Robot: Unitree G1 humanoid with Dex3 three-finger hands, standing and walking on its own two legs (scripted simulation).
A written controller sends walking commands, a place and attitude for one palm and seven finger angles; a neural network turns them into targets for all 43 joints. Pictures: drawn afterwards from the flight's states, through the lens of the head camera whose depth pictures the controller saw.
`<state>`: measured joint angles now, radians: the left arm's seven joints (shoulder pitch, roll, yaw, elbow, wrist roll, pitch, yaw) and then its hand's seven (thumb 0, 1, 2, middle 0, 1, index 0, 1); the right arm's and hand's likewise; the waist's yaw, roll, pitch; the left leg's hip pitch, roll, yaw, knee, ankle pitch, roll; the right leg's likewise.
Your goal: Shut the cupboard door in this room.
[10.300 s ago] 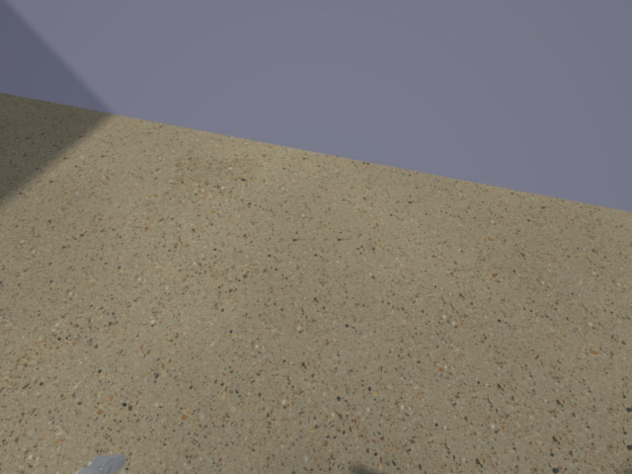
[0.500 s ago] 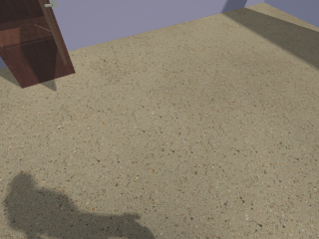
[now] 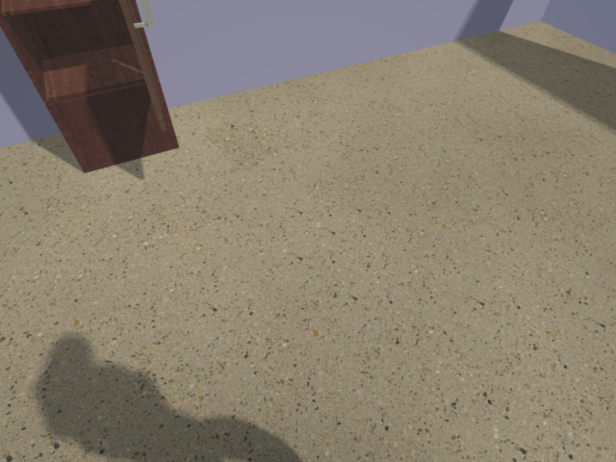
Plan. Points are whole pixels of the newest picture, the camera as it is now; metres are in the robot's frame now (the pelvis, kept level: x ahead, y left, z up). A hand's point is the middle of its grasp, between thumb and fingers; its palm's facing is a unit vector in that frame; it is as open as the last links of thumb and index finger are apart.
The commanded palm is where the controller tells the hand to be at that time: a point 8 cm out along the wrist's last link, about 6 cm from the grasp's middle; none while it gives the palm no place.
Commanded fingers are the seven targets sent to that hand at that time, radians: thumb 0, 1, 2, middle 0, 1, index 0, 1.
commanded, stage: turn or walk to find it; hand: left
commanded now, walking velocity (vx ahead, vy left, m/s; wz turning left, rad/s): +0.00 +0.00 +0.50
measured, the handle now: out of the picture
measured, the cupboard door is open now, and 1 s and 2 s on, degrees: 84 84 84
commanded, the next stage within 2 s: stand and wait in 0.88 s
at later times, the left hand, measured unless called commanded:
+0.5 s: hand out of the picture +0.05 +0.20 -0.14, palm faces +0.20 -0.95 -0.25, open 7.3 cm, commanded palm none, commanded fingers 0.00 0.90 0.90 -0.20 -0.30 -0.20 -0.30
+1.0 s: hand out of the picture -0.11 +0.07 -0.14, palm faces +0.52 -0.84 -0.15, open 7.4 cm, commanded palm none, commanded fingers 0.00 0.90 0.90 -0.20 -0.30 -0.20 -0.30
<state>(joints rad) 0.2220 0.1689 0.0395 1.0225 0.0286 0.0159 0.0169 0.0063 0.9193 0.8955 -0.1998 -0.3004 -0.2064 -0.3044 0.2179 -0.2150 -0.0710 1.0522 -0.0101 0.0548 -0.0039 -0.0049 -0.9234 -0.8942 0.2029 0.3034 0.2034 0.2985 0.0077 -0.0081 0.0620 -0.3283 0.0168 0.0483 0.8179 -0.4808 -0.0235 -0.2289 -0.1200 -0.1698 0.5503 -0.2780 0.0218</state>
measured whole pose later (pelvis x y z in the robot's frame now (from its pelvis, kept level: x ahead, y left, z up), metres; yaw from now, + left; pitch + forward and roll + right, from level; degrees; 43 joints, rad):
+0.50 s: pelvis -0.02 -0.02 +0.00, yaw +12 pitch +0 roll +1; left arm 0.17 0.20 0.05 0.92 0.02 0.00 -0.02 0.00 0.91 0.90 -0.20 -0.30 -0.20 -0.30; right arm 0.29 -0.20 -0.07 0.99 -0.03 0.03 0.00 0.00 -0.91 -0.89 0.21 0.30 0.21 0.30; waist -0.03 0.04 0.00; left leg -0.36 -0.05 -0.08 0.61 -0.32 0.01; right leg -0.22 -0.03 -0.09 0.53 -0.36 0.01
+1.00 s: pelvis +0.12 +0.05 -0.01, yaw +22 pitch +0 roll +1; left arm 0.63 0.06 -0.01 1.21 0.02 -0.05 0.02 0.00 0.91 0.90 -0.20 -0.30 -0.20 -0.30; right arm 0.06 -0.18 -0.03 1.01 -0.03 -0.02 0.02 0.00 -0.91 -0.89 0.20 0.30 0.20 0.30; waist 0.09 0.02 0.09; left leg -0.41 0.02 0.16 0.58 -0.13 0.06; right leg 0.07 -0.11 -0.25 0.52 -0.49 0.05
